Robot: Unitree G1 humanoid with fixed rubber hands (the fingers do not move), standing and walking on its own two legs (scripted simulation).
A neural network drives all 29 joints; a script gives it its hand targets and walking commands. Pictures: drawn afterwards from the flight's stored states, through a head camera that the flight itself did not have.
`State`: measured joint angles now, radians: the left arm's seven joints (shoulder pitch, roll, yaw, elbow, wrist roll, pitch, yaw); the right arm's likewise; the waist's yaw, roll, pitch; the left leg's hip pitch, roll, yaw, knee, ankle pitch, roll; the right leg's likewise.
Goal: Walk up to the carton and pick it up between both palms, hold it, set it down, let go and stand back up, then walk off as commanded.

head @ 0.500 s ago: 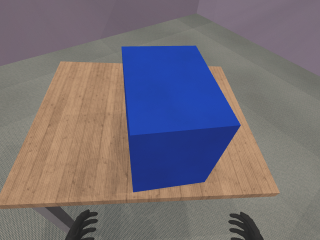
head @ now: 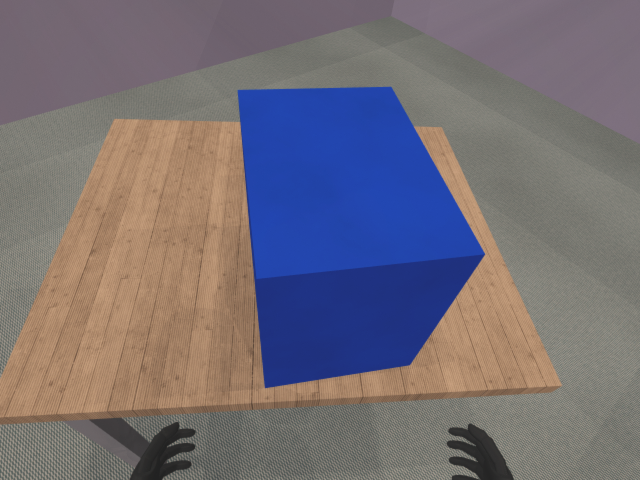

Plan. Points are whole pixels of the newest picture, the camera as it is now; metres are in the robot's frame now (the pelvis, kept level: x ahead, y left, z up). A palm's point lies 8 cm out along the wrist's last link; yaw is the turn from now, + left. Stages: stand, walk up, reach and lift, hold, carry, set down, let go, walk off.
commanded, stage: let go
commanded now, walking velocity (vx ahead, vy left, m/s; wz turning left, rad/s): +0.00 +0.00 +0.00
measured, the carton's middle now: (328, 235) +0.44 +0.03 +0.05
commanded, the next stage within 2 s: stand in 0.42 s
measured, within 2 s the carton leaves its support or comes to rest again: neither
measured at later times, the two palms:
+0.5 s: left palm out of the picture +0.11 +0.22 -0.09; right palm out of the picture +0.15 -0.21 -0.09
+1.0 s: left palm out of the picture -0.02 +0.28 -0.14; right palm out of the picture +0.12 -0.24 -0.11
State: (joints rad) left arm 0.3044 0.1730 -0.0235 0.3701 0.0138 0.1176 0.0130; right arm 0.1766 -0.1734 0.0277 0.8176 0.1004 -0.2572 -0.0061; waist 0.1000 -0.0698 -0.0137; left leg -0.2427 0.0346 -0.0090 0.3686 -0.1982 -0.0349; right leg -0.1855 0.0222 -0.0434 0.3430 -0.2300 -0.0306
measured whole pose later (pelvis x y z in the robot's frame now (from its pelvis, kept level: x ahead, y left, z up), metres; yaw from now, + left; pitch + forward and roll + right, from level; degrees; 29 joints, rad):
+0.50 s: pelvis +0.00 +0.00 +0.00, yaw +0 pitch +2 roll +0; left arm 0.30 0.18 -0.02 0.44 0.01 0.07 0.01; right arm 0.17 -0.18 0.03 0.84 0.05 -0.23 -0.01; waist 0.10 -0.06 -0.01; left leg -0.21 0.03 -0.01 0.37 -0.20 -0.03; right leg -0.15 0.02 -0.04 0.35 -0.23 -0.03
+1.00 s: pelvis -0.01 +0.00 +0.00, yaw +0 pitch +1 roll -1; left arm 0.30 0.31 -0.02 1.01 0.01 -0.05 0.01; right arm 0.19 -0.25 0.03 0.88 0.04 -0.03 -0.01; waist 0.10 -0.03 -0.01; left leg -0.21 0.03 -0.01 0.40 -0.21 -0.03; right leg -0.15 0.02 -0.04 0.36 -0.23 -0.03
